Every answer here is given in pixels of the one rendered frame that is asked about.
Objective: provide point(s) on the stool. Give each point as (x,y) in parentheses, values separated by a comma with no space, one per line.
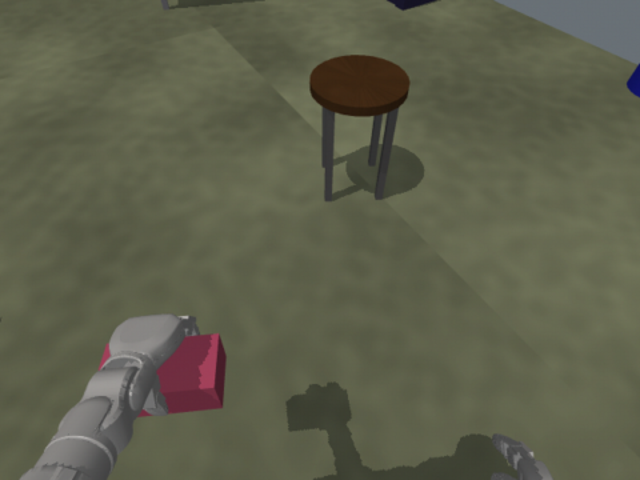
(361,86)

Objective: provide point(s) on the right robot hand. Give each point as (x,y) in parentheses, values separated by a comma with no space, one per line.
(521,458)

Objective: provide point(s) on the left robot arm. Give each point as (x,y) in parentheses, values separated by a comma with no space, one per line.
(100,426)

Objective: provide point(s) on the carton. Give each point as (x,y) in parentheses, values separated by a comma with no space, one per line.
(192,379)

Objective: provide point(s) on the left robot hand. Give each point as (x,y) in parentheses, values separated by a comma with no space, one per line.
(156,337)

